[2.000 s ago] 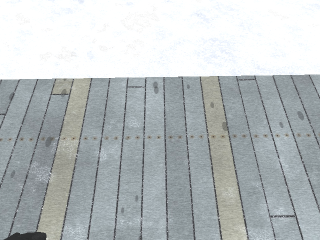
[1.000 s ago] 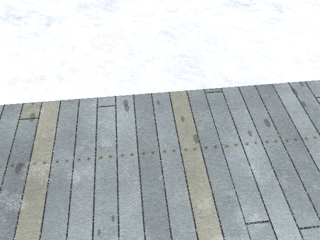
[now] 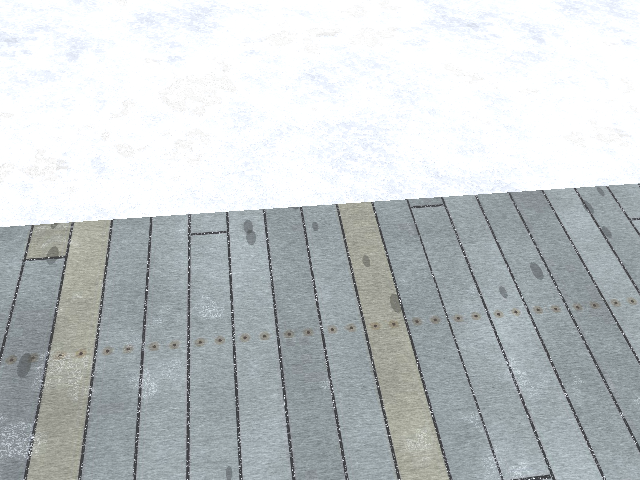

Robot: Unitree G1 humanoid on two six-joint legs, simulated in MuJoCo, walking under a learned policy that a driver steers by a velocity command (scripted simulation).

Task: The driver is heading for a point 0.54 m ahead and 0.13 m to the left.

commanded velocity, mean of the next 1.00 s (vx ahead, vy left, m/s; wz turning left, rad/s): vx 0.66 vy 0.00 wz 0.18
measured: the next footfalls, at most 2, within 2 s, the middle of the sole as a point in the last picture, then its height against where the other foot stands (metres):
right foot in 0.36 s outside the picture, level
left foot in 0.80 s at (276, 368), level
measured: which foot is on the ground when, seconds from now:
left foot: down 0.00-0.38, up 0.40-0.78, down 0.80-1.00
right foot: up 0.00-0.34, down 0.36-0.80, up 0.82-1.00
